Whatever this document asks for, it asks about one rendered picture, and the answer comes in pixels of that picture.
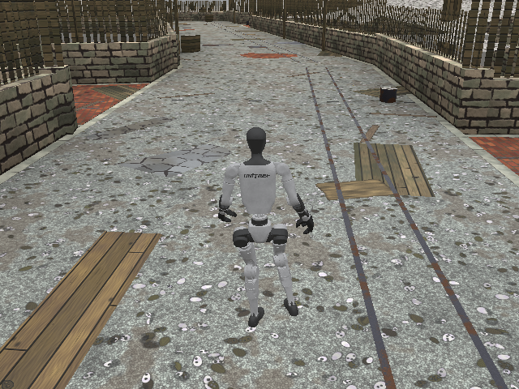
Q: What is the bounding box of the robot left hand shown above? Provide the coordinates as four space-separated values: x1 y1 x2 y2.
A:
218 209 237 222

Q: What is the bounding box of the robot left thigh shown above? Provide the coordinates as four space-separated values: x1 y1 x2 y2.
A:
233 226 260 280

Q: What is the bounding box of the right robot upper arm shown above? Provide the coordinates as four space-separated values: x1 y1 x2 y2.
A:
274 162 300 206

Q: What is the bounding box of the left robot forearm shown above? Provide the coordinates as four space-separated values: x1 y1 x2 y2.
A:
219 195 229 215

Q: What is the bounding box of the right robot forearm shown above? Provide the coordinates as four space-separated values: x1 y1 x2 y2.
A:
293 193 311 221

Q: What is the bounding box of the left robot upper arm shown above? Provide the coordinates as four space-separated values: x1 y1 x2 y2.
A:
221 163 241 206

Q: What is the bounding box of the robot right hand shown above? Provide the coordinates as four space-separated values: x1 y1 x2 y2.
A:
296 216 314 234

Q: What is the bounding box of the robot head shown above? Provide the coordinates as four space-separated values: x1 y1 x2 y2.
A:
243 127 271 165

